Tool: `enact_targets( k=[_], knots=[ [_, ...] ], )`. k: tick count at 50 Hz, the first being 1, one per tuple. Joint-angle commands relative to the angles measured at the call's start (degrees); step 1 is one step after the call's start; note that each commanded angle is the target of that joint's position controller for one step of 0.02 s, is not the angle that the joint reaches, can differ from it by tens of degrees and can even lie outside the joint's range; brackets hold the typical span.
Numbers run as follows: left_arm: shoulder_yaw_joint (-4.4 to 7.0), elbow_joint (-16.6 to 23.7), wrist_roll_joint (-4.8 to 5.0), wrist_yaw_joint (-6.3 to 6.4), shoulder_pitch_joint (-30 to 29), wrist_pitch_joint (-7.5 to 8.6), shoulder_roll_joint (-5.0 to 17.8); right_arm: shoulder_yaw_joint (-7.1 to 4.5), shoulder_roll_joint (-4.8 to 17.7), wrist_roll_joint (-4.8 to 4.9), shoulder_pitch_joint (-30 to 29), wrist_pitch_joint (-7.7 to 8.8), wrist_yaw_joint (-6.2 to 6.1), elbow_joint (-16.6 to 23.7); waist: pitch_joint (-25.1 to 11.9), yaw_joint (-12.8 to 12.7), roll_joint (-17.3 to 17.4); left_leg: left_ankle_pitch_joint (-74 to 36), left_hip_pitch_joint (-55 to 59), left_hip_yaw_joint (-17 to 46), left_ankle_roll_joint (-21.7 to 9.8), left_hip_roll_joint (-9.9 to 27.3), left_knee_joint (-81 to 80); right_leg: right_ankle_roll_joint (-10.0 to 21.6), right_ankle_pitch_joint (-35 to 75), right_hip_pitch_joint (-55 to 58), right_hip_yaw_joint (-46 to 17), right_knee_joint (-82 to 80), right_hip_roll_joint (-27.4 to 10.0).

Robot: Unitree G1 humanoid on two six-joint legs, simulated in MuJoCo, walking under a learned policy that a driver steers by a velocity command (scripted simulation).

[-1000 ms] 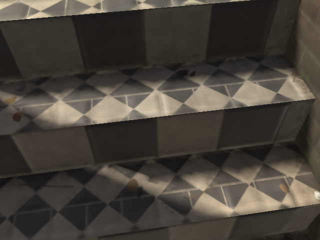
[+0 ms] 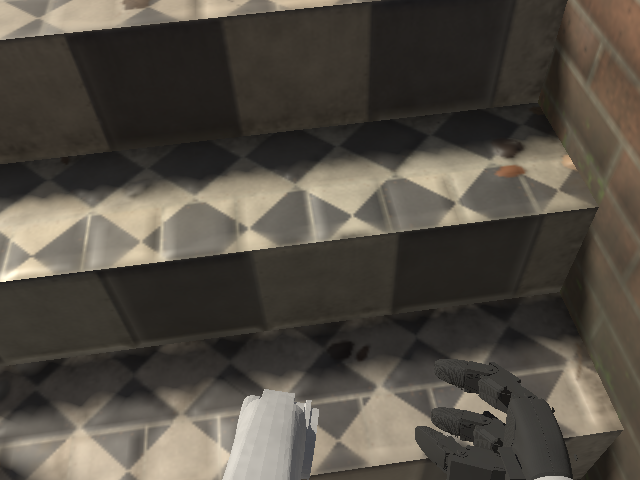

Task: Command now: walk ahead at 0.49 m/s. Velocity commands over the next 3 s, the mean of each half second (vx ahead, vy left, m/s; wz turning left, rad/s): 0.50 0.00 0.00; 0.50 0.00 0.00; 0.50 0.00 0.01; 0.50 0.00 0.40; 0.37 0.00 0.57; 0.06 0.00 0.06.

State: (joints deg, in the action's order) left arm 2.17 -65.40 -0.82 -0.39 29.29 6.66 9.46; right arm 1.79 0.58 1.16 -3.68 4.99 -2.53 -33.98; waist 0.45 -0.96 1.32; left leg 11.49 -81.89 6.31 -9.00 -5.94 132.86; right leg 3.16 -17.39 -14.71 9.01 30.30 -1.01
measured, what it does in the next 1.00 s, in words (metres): climbs: left foot 0.21 m higher, then right foot 0.21 m higher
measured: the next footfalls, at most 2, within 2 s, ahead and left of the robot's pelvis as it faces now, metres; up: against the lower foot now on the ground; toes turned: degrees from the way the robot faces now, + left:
left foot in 0.18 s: +0.21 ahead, +0.09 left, +0.21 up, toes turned +5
right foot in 0.62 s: +0.49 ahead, -0.09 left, +0.41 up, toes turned -4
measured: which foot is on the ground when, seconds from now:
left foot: up 0.00-0.16, down 0.18-0.64, up 0.66-1.00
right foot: down 0.00-0.18, up 0.20-0.60, down 0.62-1.00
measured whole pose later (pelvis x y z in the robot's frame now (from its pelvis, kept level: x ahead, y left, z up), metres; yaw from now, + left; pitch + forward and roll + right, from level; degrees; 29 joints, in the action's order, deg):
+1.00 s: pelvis +0.51 +0.01 +0.43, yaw +1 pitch +3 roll +1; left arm 1.4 -58.3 0.8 4.1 30.4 6.8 10.4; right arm 4.2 -3.8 -0.9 -4.4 -1.1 -0.2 -28.2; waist 2.3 -2.2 -1.0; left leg 17.9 -83.1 -2.0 -9.5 1.7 120.1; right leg 2.2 -13.6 -7.6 4.5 18.1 -1.6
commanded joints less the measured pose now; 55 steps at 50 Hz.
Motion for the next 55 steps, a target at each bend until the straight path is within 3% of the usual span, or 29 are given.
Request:
enact_targets(
  k=[1, 4, 5, 6, 8, 10, 11, 12, 14, 15, 17, 21, 22, 25, 28, 29, 30, 31, 32, 33, 34, 36, 38, 42, 47, 50, 51, 53, 55],
  knots=[
    [-0.01, 4.5, 1.32, 1.53, -2.1, 1.79, 4.7, 1.28, 1.5, 0.47, -7.5, -2.45, 0.16, 6.5, 5.3, 2.4, -3.4, -1.5, 12.5, -15.6, 0.8, 5.2, -20.0, 3.1, 11.4, -14.7, -7.1, -32.3, -10.7],
    [0.96, 6.1, 2.06, 4.20, 4.6, 0.31, 5.9, 1.18, 0.7, -0.63, -5.8, -3.06, 1.74, 2.8, -3.9, -1.1, -6.3, 4.7, 18.5, -21.2, -1.8, 8.2, -30.3, 5.1, 34.2, 7.8, -1.7, -30.6, -8.7],
    [0.79, 7.8, 2.41, 4.53, 4.7, 0.14, 5.5, 1.48, -1.2, -1.35, -2.4, -2.76, 2.15, 0.9, -7.5, -0.7, -9.7, 9.3, 27.8, -23.1, -3.0, 6.2, -35.6, 5.3, 62.3, 10.4, 2.1, -25.0, -8.1],
    [1.18, 10.4, 2.91, 5.17, 2.8, 0.80, 7.7, 1.54, -0.5, -0.08, 0.4, -2.77, 1.91, 0.4, -10.4, 1.3, -12.8, 12.5, 38.6, -22.0, -3.0, 3.9, -44.2, 6.3, 91.6, 9.5, 2.1, -19.6, -10.1],
    [3.45, 15.2, 2.75, 3.25, -2.3, 2.47, 15.0, -0.77, 6.1, -1.47, 13.7, -4.53, 1.09, -0.3, -22.8, 7.8, -16.1, 21.7, 55.0, -15.7, -1.8, 0.2, -55.2, 10.1, 118.2, 16.1, -3.1, -1.8, -15.7],
    [4.35, 17.9, 2.75, 0.07, -4.8, 4.00, 14.3, -3.91, 12.9, -3.64, 19.0, -5.24, 0.94, -1.9, -26.9, 10.0, -10.7, 27.0, 68.6, -5.0, -2.7, 1.9, -78.3, 9.4, 94.8, 10.6, -7.6, 23.5, -12.9],
    [3.54, 23.3, 1.56, -2.61, -8.0, 3.96, 7.7, -6.25, 19.1, -3.18, 22.0, -5.71, 0.18, -5.7, -22.7, 9.2, 7.5, 39.3, 74.5, 34.1, -11.2, 18.7, -102.7, 5.7, 29.6, -17.8, -8.8, 48.1, 2.5],
    [3.78, 25.7, -2.05, -2.61, -15.0, 2.88, 2.8, -7.60, 18.6, -2.12, 19.5, -5.63, -0.17, -5.9, -17.0, 9.9, 4.6, 48.6, 69.1, 53.7, -11.7, 21.5, -119.2, 3.7, 12.6, -33.5, -21.6, 81.8, 8.8],
    [0.34, 32.3, -4.43, -0.26, -19.2, 1.21, -5.6, -6.51, 14.4, -0.74, 13.4, -1.68, 0.80, -10.9, 2.5, 1.3, -2.8, 37.8, 55.6, 35.7, -6.7, 20.3, -112.1, 5.3, 13.9, -49.6, -22.8, 97.5, 6.2],
    [-0.75, 31.9, -3.40, 0.74, -16.6, 0.28, -6.3, -5.72, 10.4, -1.43, 15.0, -0.44, 1.14, -14.8, 6.5, -1.9, -7.4, 25.7, 51.9, 23.8, -3.4, 18.2, -108.2, 5.6, 15.5, -50.2, -24.1, 95.4, 5.7],
    [-1.92, 31.8, -2.45, 2.18, -15.0, -2.20, -7.0, -4.20, 5.6, -2.09, 19.1, 0.47, 1.87, -19.1, 6.2, -4.5, -6.4, 9.2, 52.6, 12.3, -1.1, 16.3, -108.1, 4.7, 13.1, -51.7, -23.1, 96.8, 5.3],
    [-3.25, 36.0, 0.61, 4.46, -27.1, -4.68, -6.6, -4.31, 10.6, -1.03, 27.4, 4.52, 3.35, -23.6, 8.9, -1.7, -1.1, -8.8, 55.1, 1.8, 0.8, 16.0, -118.2, 3.8, 7.7, -58.7, -14.0, 91.1, 5.8],
    [-3.34, 36.7, 0.95, 5.34, -29.4, -4.62, -7.1, -4.52, 11.9, -0.83, 30.8, 5.04, 3.28, -25.0, 7.5, -0.4, 2.6, -10.4, 62.0, 2.6, -0.6, 16.8, -119.7, 4.5, 2.5, -65.3, -13.4, 98.3, 5.4],
    [-4.66, 42.1, -1.29, 4.68, -39.1, -3.81, -6.7, -5.53, 14.1, -0.37, 34.4, 3.94, 3.06, -25.8, 5.7, 0.6, -2.0, -12.5, 70.4, -3.1, 2.5, 14.9, -124.1, 6.2, -3.3, -67.1, -7.6, 82.1, 0.2],
    [-6.13, 41.2, 2.39, 2.57, -40.7, -5.58, -5.6, -5.92, 15.1, 1.72, 37.8, 1.89, 0.76, -24.9, -6.5, 1.6, 0.7, -59.1, 63.9, -9.4, -2.9, 12.4, -132.1, 7.4, -8.5, -23.6, 8.8, 46.8, 1.8],
    [-5.07, 36.7, 3.84, 2.30, -31.5, -5.45, -4.5, -6.24, 19.0, 1.16, 38.1, 3.47, 0.49, -22.0, -15.9, 0.1, 2.6, -89.4, 65.6, -7.1, -3.6, 13.9, -121.8, 6.6, -9.0, -9.0, 9.0, 46.1, 6.9],
    [-3.23, 34.0, 2.25, 3.54, -16.5, -6.80, -0.7, -8.60, 28.1, 1.78, 34.8, 5.70, 1.44, -20.7, -26.9, -8.5, 10.4, -106.6, 76.5, -5.7, -4.3, 19.1, -107.9, 7.2, -9.2, -4.2, 2.1, 42.3, 5.4],
    [-1.38, 32.3, 0.44, 4.08, -9.6, -6.60, 4.4, -10.03, 29.7, 2.32, 33.2, 6.77, 3.44, -19.6, -32.3, -10.3, 13.7, -104.6, 81.9, -5.7, -2.4, 18.6, -94.2, 8.1, -14.0, 0.1, -5.5, 32.0, 5.8],
    [1.01, 28.5, -1.61, 5.29, -5.8, -6.63, 10.5, -9.38, 25.3, 2.54, 33.2, 7.49, 5.40, -16.9, -31.8, -10.5, 0.7, -90.8, 65.2, -2.8, 0.1, 11.6, -76.7, 13.8, -23.5, 7.9, -28.7, 18.1, -3.2],
    [3.50, 27.6, -1.53, 5.40, -5.1, -7.86, 15.2, -9.90, 20.2, 0.36, 24.2, 6.48, 7.03, -12.7, -27.9, -12.4, -13.3, -26.8, 52.2, -3.4, 2.9, -2.7, -47.9, 20.9, -29.2, 6.8, -56.2, -4.9, -13.6],
    [3.50, 26.4, -0.05, 4.14, -14.1, -6.97, 12.0, -9.00, 13.2, -3.66, 21.0, 4.93, 6.13, -10.2, -22.6, -7.8, -6.9, -12.8, 41.4, 6.3, 4.6, -4.7, -20.3, 17.4, -36.8, 1.2, -60.7, -5.9, -14.7],
    [2.76, 19.1, 1.25, 3.89, -14.7, -4.63, 6.9, -5.23, 2.2, -6.79, 15.8, 2.21, 3.87, -4.1, -5.9, -0.2, 4.3, -15.7, 26.1, 5.0, 1.8, -3.2, -10.8, 10.7, -34.4, -7.7, -48.5, -2.9, -12.6],
    [0.23, 13.6, -0.05, 3.29, -11.8, -1.99, -0.6, -2.64, -1.5, -5.92, 18.7, -0.44, 2.71, -2.5, 1.1, 4.2, 3.4, -8.1, 16.9, 4.9, 0.9, -3.0, -3.3, 7.7, -15.2, -9.6, -33.2, -2.5, -8.7],
    [-0.72, 10.0, 1.31, 2.93, -5.8, 0.81, 0.2, -0.67, -2.3, -2.02, 14.2, -2.47, 1.61, 0.3, 5.5, 3.6, -3.4, 1.7, 1.1, 3.8, 0.8, -0.9, 6.0, 7.2, -1.3, -7.4, -22.2, -9.9, -10.9],
    [-0.85, 10.4, 1.84, 3.30, -4.7, 2.15, 5.1, 1.08, -0.7, -1.96, -2.5, -5.37, 1.13, 10.6, 8.3, 4.4, -3.0, 5.9, 1.9, -7.3, 0.7, 6.8, -8.6, 5.2, -11.0, -15.1, -14.8, -23.6, -7.9],
    [1.43, 12.0, 1.66, 6.23, 0.8, 0.58, 9.4, 1.72, -1.6, -2.42, -5.6, -6.46, 3.47, 11.1, -0.2, 0.0, -4.7, 10.6, 18.8, -12.9, -2.3, 11.8, -26.4, 8.8, 9.3, -1.6, -11.4, -34.2, -9.9],
    [1.32, 14.4, 2.50, 6.26, -1.5, 0.29, 8.7, 1.50, -1.5, -1.67, -3.4, -6.10, 4.34, 8.4, -2.4, 0.5, -0.7, 14.2, 32.3, -17.2, -3.5, 9.6, -41.2, 7.4, 29.3, -2.3, -5.2, -32.2, -8.2],
    [2.27, 15.8, 3.48, 6.50, 0.0, 1.73, 13.3, -0.11, 1.8, -0.73, 7.1, -5.48, 3.68, 4.0, -14.1, 3.3, -8.6, 23.7, 50.7, -19.6, -3.2, 1.0, -47.9, 9.7, 103.9, 5.3, -4.9, -16.4, -12.9],
    [4.45, 17.8, 5.08, 2.18, -4.1, 3.83, 18.4, -2.57, 8.4, -2.58, 18.5, -6.06, 2.92, 2.5, -25.3, 9.5, -14.1, 20.8, 62.7, -12.6, -2.2, -0.6, -69.8, 7.7, 111.0, 13.7, -6.9, 6.7, -14.2]
  ],
)
Over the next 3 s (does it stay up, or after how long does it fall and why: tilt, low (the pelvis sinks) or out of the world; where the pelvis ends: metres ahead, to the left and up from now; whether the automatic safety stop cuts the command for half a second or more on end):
stays up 1.33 0.21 0.82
